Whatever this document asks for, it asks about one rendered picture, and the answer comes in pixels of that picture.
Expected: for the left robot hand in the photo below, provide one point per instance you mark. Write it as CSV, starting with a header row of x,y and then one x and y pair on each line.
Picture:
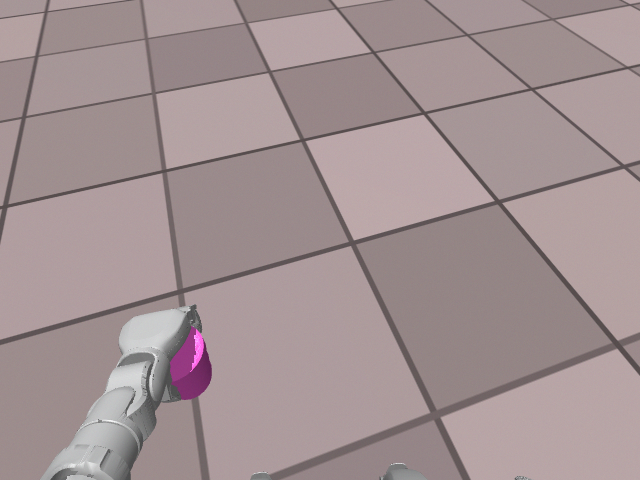
x,y
165,331

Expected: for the cup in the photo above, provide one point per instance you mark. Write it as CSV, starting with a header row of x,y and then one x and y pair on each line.
x,y
190,368

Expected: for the left robot arm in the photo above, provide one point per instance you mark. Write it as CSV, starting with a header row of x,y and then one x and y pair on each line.
x,y
110,439

